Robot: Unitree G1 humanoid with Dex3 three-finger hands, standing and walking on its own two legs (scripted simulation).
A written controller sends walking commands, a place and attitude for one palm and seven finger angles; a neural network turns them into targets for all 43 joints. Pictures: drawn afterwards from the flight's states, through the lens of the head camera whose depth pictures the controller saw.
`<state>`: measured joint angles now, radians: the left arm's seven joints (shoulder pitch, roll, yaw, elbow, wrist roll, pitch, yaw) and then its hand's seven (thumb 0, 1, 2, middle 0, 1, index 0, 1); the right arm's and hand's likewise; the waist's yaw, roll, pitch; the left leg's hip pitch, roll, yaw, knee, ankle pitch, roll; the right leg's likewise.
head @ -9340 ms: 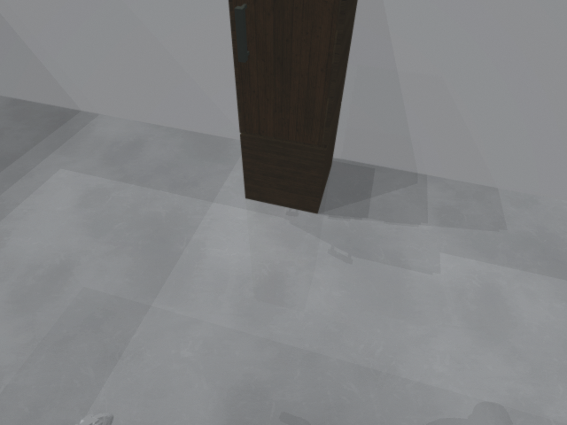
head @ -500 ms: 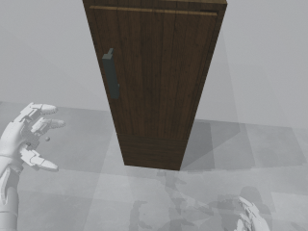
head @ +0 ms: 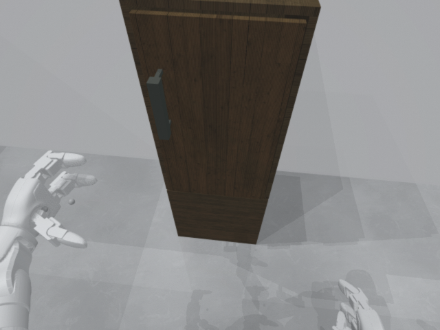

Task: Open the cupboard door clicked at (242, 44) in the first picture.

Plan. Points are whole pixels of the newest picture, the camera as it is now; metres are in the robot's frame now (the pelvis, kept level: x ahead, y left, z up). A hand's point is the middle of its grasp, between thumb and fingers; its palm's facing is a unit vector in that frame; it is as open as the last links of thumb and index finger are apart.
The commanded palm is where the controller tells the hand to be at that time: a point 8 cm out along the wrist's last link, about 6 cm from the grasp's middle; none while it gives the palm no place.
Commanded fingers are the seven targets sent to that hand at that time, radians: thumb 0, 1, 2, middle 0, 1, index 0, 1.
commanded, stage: move the hooked fingers beside the handle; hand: left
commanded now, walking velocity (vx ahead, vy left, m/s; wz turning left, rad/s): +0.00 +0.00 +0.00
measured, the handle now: (162, 105) +0.58 +0.18 +0.08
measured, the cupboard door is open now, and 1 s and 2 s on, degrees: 0 0 0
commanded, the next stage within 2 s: none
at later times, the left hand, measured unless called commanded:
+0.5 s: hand (98, 166) +0.37 +0.26 +0.09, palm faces -0.04 -1.00 +0.00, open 14.0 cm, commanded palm +0.35 +0.31 +0.09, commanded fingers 0.00 -0.50 0.30 -0.30 -1.20 -0.30 -1.20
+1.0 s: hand (117, 139) +0.45 +0.24 +0.09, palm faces -0.06 -1.00 +0.00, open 14.0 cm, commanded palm +0.43 +0.30 +0.09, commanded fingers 0.00 -0.50 0.30 -0.30 -1.20 -0.30 -1.20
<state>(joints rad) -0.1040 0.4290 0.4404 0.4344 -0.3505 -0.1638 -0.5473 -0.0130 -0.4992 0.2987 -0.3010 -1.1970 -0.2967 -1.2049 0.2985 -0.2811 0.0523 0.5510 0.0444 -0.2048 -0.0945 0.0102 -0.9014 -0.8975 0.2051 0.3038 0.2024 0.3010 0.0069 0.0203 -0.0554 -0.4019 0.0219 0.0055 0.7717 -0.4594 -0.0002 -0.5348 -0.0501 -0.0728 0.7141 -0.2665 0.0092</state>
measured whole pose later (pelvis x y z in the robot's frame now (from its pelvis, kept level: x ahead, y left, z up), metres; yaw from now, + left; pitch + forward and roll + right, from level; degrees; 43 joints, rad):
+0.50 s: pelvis -0.01 +0.00 -0.01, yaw -1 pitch +9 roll +0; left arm -0.44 0.50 0.44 0.76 -0.27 -0.20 -0.52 -0.01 -0.50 0.30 -0.30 -1.20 -0.30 -1.20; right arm 0.34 -0.29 0.06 0.57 0.04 -0.15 -0.08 0.01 -0.90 -0.90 0.21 0.30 0.20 0.30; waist -0.05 0.00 -0.05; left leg -0.51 0.02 0.02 0.81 -0.46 0.00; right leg -0.65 -0.05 -0.06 0.75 -0.26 0.01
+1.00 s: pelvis -0.01 +0.00 -0.02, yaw -1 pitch +14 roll -1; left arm -0.76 0.60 0.45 1.08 -0.19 -0.28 -0.51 -0.01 -0.50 0.30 -0.30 -1.20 -0.30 -1.20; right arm 0.37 -0.30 0.05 0.58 0.03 -0.05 -0.07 0.01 -0.90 -0.90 0.21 0.30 0.20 0.30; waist -0.10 -0.01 -0.06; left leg -0.64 0.03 0.02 0.88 -0.48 0.00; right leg -0.77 -0.04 -0.06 0.79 -0.26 0.01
